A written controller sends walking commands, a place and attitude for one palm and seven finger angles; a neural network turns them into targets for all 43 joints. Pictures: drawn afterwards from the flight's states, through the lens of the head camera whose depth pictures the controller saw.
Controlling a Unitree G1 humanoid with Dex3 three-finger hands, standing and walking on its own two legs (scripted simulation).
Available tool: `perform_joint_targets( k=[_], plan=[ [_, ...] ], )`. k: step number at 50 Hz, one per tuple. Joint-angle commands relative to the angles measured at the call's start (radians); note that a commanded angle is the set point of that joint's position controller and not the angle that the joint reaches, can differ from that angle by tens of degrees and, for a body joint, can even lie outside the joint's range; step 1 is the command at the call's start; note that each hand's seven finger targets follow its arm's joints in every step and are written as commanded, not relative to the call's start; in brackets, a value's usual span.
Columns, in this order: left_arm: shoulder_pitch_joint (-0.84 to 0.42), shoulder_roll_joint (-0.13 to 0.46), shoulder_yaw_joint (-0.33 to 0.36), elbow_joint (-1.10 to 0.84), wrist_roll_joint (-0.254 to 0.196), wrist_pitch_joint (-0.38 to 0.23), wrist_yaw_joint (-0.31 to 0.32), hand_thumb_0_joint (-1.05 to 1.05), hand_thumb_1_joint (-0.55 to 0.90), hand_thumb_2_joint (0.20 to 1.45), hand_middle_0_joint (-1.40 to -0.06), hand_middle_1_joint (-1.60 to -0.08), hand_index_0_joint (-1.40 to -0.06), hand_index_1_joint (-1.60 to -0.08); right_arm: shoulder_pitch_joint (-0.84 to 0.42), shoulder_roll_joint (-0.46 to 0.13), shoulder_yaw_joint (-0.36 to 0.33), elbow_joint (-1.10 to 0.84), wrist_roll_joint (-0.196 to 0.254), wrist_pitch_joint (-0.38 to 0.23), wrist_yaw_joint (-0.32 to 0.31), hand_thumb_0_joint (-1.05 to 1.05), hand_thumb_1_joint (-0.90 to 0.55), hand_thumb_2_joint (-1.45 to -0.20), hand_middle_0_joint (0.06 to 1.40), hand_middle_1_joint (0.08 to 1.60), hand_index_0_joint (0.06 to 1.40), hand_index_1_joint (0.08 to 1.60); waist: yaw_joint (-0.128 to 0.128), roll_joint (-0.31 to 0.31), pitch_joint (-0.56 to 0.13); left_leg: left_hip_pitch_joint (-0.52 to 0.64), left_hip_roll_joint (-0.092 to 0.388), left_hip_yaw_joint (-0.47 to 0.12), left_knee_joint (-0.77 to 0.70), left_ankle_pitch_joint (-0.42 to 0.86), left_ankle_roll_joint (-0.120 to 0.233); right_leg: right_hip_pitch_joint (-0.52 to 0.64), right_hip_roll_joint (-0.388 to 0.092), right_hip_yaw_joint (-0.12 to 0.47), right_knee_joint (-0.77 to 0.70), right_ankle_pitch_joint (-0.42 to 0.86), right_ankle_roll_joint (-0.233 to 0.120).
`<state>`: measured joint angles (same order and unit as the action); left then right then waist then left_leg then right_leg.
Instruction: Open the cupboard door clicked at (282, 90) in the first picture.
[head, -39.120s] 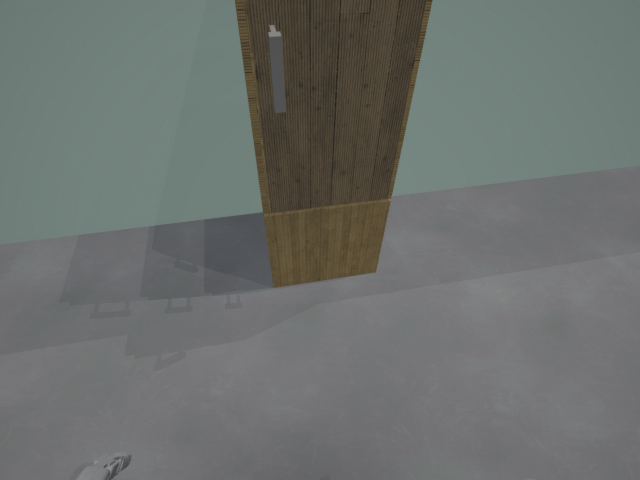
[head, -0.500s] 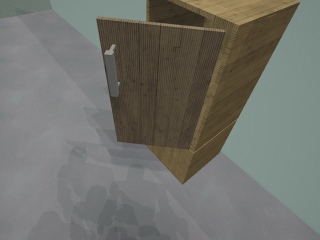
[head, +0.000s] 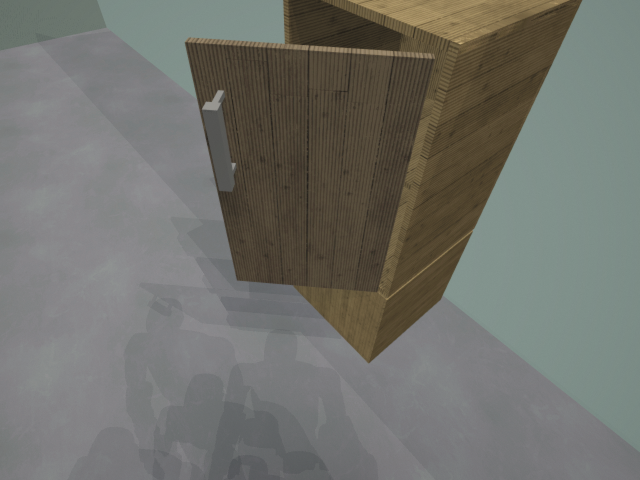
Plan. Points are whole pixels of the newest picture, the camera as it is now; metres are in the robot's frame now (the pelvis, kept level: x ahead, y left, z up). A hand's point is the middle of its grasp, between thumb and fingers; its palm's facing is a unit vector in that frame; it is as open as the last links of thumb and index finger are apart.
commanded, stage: come to a stop and stand still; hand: left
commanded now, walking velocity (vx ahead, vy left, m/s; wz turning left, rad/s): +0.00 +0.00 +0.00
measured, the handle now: (223, 142) +0.60 +0.21 +0.09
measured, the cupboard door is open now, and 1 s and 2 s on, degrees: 44 44 44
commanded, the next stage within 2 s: look again from close up in 0.10 s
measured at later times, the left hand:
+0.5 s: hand out of the picture +0.04 +0.19 -0.17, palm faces +0.02 -0.97 -0.25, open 7.3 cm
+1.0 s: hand (188, 386) +0.23 +0.19 -0.02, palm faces +0.26 -0.96 -0.10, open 7.6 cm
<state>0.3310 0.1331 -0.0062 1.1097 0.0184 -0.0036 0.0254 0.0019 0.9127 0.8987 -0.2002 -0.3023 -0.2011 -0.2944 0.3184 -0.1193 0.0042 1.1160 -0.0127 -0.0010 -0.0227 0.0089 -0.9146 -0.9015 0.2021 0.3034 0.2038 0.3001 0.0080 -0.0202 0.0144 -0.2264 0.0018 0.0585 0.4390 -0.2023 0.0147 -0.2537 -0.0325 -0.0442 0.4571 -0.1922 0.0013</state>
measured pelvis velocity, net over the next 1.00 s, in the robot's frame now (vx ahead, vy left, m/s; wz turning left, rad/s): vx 0.04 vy -0.01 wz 0.03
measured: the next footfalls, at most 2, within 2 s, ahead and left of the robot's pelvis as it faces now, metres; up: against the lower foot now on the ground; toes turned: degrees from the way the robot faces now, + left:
none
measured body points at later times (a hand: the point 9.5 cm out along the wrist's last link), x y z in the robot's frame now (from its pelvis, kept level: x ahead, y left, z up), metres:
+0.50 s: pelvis +0.02 +0.01 +0.00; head +0.02 -0.02 +0.44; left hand +0.04 +0.24 -0.15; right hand +0.02 -0.21 -0.17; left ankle +0.02 +0.11 -0.74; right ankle +0.03 -0.12 -0.74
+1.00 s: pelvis +0.04 -0.01 -0.01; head +0.04 -0.02 +0.44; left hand +0.22 +0.24 -0.01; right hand +0.16 -0.26 -0.12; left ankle +0.02 +0.11 -0.74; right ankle +0.03 -0.12 -0.74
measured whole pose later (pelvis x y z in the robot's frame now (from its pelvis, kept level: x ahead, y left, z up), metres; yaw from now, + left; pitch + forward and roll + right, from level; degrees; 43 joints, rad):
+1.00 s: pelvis +0.04 -0.01 -0.01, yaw +2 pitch +1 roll +0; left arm 0.36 0.15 0.10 0.21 -0.16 -0.16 0.03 0.01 0.86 0.87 -0.21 -0.34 -0.21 -0.33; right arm 0.26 -0.23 -0.03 0.83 0.02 -0.24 -0.08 0.02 -0.91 -0.90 0.20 0.30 0.20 0.30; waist -0.02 0.02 -0.03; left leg -0.28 0.00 0.02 0.57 -0.31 0.00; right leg -0.29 -0.04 -0.08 0.58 -0.32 -0.01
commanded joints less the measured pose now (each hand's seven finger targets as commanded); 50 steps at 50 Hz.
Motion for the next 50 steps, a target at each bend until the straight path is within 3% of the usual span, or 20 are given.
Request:
perform_joint_targets(
  k=[1, 9, 10, 11, 12, 13, 14, 18, 25, 28, 40, 41, 42, 43, 44, 45, 46, 47, 49, 50],
  plan=[
    [0.065, 0.092, 0.018, -0.029, -0.003, -0.014, 0.006, 0.000, 0.900, 0.900, -0.200, -0.300, -0.200, -0.300, 0.064, -0.087, -0.011, -0.021, -0.001, -0.019, -0.002, 0.000, -0.900, -0.900, 0.200, 0.300, 0.200, 0.300, 0.002, 0.002, 0.067, -0.063, 0.084, -0.098, -0.120, -0.128, 0.011, -0.018, -0.071, 0.103, -0.116, -0.139, -0.030],
    [0.062, 0.082, 0.018, -0.024, -0.005, -0.017, 0.008, 0.000, 0.900, 0.900, -0.200, -0.300, -0.200, -0.300, 0.080, -0.071, -0.010, -0.008, 0.000, -0.024, -0.007, 0.000, -0.900, -0.900, 0.200, 0.300, 0.200, 0.300, 0.002, 0.015, 0.061, -0.051, 0.091, -0.097, -0.115, -0.069, 0.009, 0.003, -0.066, 0.093, -0.104, -0.079, -0.034],
    [0.135, 0.114, 0.013, 0.014, 0.005, -0.030, 0.047, 0.000, 0.900, 0.900, -0.200, -0.300, -0.200, -0.300, -0.082, -0.128, -0.020, -0.084, 0.006, -0.029, 0.003, 0.000, -0.900, -0.900, 0.200, 0.300, 0.200, 0.300, 0.053, 0.072, 0.096, -0.077, 0.094, -0.038, 0.106, -0.047, -0.029, -0.018, -0.119, 0.138, -0.108, 0.133, -0.031],
    [0.053, 0.165, 0.017, -0.043, 0.000, -0.038, 0.035, 0.000, 0.900, 0.900, -0.200, -0.300, -0.200, -0.300, 0.012, -0.071, -0.016, -0.109, 0.003, -0.014, 0.009, 0.000, -0.900, -0.900, 0.200, 0.300, 0.200, 0.300, -0.034, 0.069, -0.011, -0.041, 0.038, -0.051, 0.106, -0.160, -0.026, -0.046, -0.165, 0.209, -0.151, -0.205, -0.069],
    [0.018, 0.163, 0.024, -0.065, 0.001, -0.036, 0.025, 0.000, 0.900, 0.900, -0.200, -0.300, -0.200, -0.300, 0.046, -0.067, -0.017, -0.094, -0.005, -0.016, 0.011, 0.000, -0.900, -0.900, 0.200, 0.300, 0.200, 0.300, -0.041, 0.095, 0.013, -0.008, 0.040, -0.055, 0.076, -0.127, -0.012, -0.120, -0.146, 0.190, -0.135, -0.323, -0.081],
    [0.007, 0.149, 0.021, -0.065, -0.001, -0.039, 0.023, 0.000, 0.900, 0.900, -0.200, -0.300, -0.200, -0.300, 0.085, -0.072, -0.015, -0.087, -0.005, -0.018, 0.012, 0.000, -0.900, -0.900, 0.200, 0.300, 0.200, 0.300, -0.055, 0.090, 0.000, -0.010, 0.059, -0.067, 0.051, -0.094, -0.006, -0.115, -0.111, 0.150, -0.105, -0.294, -0.077],
    [-0.004, 0.134, 0.019, -0.072, 0.001, -0.039, 0.021, 0.000, 0.900, 0.900, -0.200, -0.300, -0.200, -0.300, 0.098, -0.071, -0.014, -0.091, -0.009, -0.023, 0.013, 0.000, -0.900, -0.900, 0.200, 0.300, 0.200, 0.300, -0.046, 0.116, 0.018, -0.034, 0.072, -0.087, 0.017, -0.077, 0.002, -0.098, -0.084, 0.108, -0.068, -0.231, -0.067],
    [0.016, 0.094, 0.013, -0.062, -0.002, -0.032, 0.014, 0.000, 0.900, 0.900, -0.200, -0.300, -0.200, -0.300, 0.057, -0.108, -0.016, -0.116, -0.003, -0.032, 0.006, 0.000, -0.900, -0.900, 0.200, 0.300, 0.200, 0.300, -0.019, 0.029, 0.065, -0.115, 0.097, -0.140, -0.079, -0.119, 0.024, -0.024, -0.046, 0.083, -0.026, -0.141, -0.046],
    [0.001, 0.115, 0.017, -0.060, -0.005, -0.032, 0.011, 0.000, 0.900, 0.900, -0.200, -0.300, -0.200, -0.300, 0.043, -0.135, -0.011, -0.093, -0.004, -0.044, 0.001, 0.000, -0.900, -0.900, 0.200, 0.300, 0.200, 0.300, -0.007, 0.017, 0.064, -0.053, 0.096, -0.121, -0.102, 0.007, 0.028, 0.021, -0.060, 0.083, -0.023, -0.012, -0.038],
    [-0.011, 0.127, 0.020, -0.061, -0.006, -0.033, 0.011, 0.000, 0.900, 0.900, -0.200, -0.300, -0.200, -0.300, 0.038, -0.146, -0.011, -0.086, -0.003, -0.044, 0.000, 0.000, -0.900, -0.900, 0.200, 0.300, 0.200, 0.300, -0.010, -0.024, 0.046, -0.018, 0.094, -0.108, -0.092, 0.046, 0.025, 0.029, -0.066, 0.087, -0.030, 0.015, -0.036],
    [-0.042, 0.171, 0.029, -0.058, -0.005, -0.035, 0.011, 0.000, 0.900, 0.900, -0.200, -0.300, -0.200, -0.300, -0.020, -0.165, -0.014, -0.050, -0.002, -0.044, -0.005, 0.000, -0.900, -0.900, 0.200, 0.300, 0.200, 0.300, -0.004, 0.021, -0.005, 0.053, 0.097, -0.082, -0.062, 0.176, 0.014, 0.090, -0.085, 0.085, -0.027, 0.195, -0.039],
    [0.067, 0.161, 0.028, -0.018, -0.003, -0.036, 0.052, 0.000, 0.900, 0.900, -0.200, -0.300, -0.200, -0.300, -0.100, -0.179, -0.024, -0.117, 0.013, -0.038, 0.002, 0.000, -0.900, -0.900, 0.200, 0.300, 0.200, 0.300, 0.036, -0.168, 0.020, -0.030, 0.124, -0.044, 0.144, 0.136, -0.015, 0.093, -0.142, 0.144, -0.046, 0.528, -0.011],
    [-0.756, 0.424, 0.221, -1.534, -0.185, -0.268, 0.035, 0.000, 0.877, 0.890, -0.202, -0.315, -0.202, -0.315, -0.079, -0.324, -0.055, -0.436, 0.055, -0.187, -0.037, 0.000, -0.900, -0.900, 0.200, 0.300, 0.200, 0.300, -0.092, 0.040, -0.466, 0.185, -0.001, -0.053, 0.006, 0.263, 0.019, 0.148, -0.039, 0.056, 0.051, 0.421, -0.035],
    [-0.191, 0.339, 0.202, -1.219, -0.107, -0.216, 0.047, 0.000, 0.853, 0.880, -0.203, -0.330, -0.203, -0.330, -0.152, -0.238, -0.031, -0.401, 0.034, -0.272, -0.077, 0.000, -0.900, -0.900, 0.200, 0.300, 0.200, 0.300, 0.022, 0.229, -0.409, 0.253, 0.020, -0.016, 0.002, 0.394, 0.027, 0.125, 0.013, 0.029, 0.079, 0.221, -0.052],
    [-0.173, 0.274, 0.160, -1.172, -0.146, -0.180, 0.089, 0.000, 0.830, 0.870, -0.205, -0.345, -0.205, -0.345, -0.164, -0.247, -0.031, -0.342, 0.049, -0.296, -0.081, 0.000, -0.900, -0.900, 0.200, 0.300, 0.200, 0.300, -0.002, 0.278, -0.332, 0.170, 0.022, -0.024, 0.019, 0.294, -0.009, 0.076, 0.009, -0.012, 0.052, 0.111, -0.045],
    [0.100, 0.037, 0.041, -0.991, -0.170, -0.095, 0.076, 0.000, 0.807, 0.860, -0.207, -0.360, -0.207, -0.360, -0.130, -0.191, -0.033, -0.333, 0.061, -0.298, -0.070, 0.000, -0.900, -0.900, 0.200, 0.300, 0.200, 0.300, -0.024, 0.170, -0.185, 0.099, 0.025, -0.043, 0.006, 0.244, -0.007, 0.011, 0.011, -0.032, 0.039, 0.080, -0.026],
    [-0.082, 0.088, 0.087, -1.170, -0.196, -0.129, 0.055, 0.000, 0.783, 0.850, -0.208, -0.375, -0.208, -0.375, -0.165, -0.231, -0.040, -0.425, 0.055, -0.313, -0.062, 0.000, -0.900, -0.900, 0.200, 0.300, 0.200, 0.300, -0.035, 0.131, -0.048, 0.014, 0.013, -0.070, 0.021, 0.179, -0.008, -0.040, 0.004, -0.040, 0.037, 0.075, -0.021],
    [-0.078, 0.164, 0.170, -1.159, -0.191, -0.180, 0.032, 0.000, 0.760, 0.840, -0.210, -0.390, -0.210, -0.390, -0.151, -0.249, -0.065, -0.439, 0.043, -0.323, -0.063, 0.000, -0.900, -0.900, 0.200, 0.300, 0.200, 0.300, -0.051, 0.059, -0.063, -0.013, 0.010, -0.061, 0.059, 0.124, -0.005, -0.093, 0.010, -0.048, 0.038, 0.025, -0.019],
    [0.167, 0.148, 0.240, -0.961, -0.205, -0.276, -0.040, 0.000, 0.713, 0.820, -0.213, -0.420, -0.213, -0.420, -0.168, -0.238, -0.082, -0.485, 0.030, -0.326, -0.053, 0.000, -0.900, -0.900, 0.200, 0.300, 0.200, 0.300, 0.010, -0.081, 0.000, -0.149, -0.006, -0.059, 0.120, 0.066, -0.009, -0.156, 0.023, -0.063, 0.086, -0.025, -0.019],
    [0.249, 0.097, 0.222, -0.895, -0.221, -0.333, -0.097, 0.000, 0.690, 0.810, -0.215, -0.435, -0.215, -0.435, -0.170, -0.228, -0.082, -0.512, 0.026, -0.322, -0.039, 0.000, -0.900, -0.900, 0.200, 0.300, 0.200, 0.300, 0.030, -0.170, 0.000, -0.217, -0.015, -0.050, 0.161, 0.045, -0.015, -0.194, 0.029, -0.065, 0.135, -0.036, -0.016]
  ],
)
